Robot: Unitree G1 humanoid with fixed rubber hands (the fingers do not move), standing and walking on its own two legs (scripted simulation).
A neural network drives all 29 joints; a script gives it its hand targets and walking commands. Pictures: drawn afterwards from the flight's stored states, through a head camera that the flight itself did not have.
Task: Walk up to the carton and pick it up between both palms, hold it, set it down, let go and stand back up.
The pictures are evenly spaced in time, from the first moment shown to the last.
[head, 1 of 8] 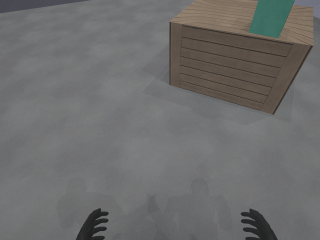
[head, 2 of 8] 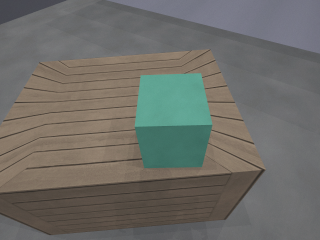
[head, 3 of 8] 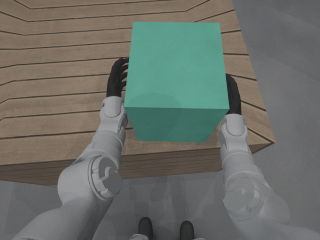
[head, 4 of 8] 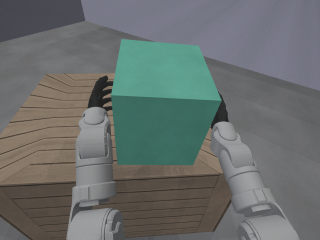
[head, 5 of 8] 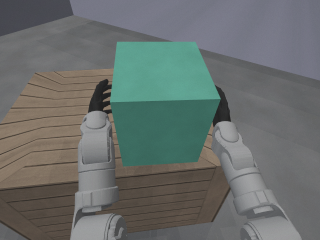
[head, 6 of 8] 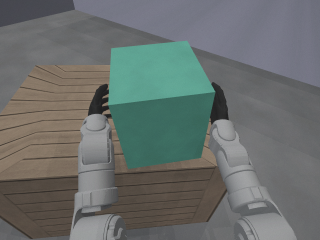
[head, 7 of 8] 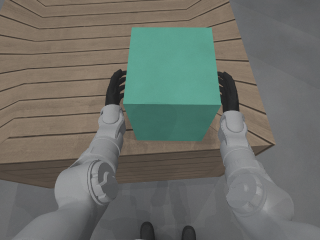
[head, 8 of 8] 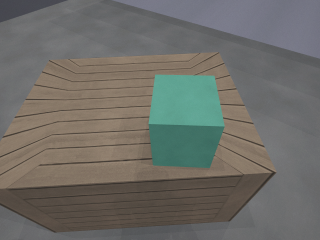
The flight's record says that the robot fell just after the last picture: no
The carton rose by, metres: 0.22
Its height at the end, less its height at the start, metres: +0.00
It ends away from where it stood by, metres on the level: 0.01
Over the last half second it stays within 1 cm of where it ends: yes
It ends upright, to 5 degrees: yes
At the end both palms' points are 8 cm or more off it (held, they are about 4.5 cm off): yes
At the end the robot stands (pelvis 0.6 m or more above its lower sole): yes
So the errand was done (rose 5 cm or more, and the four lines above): yes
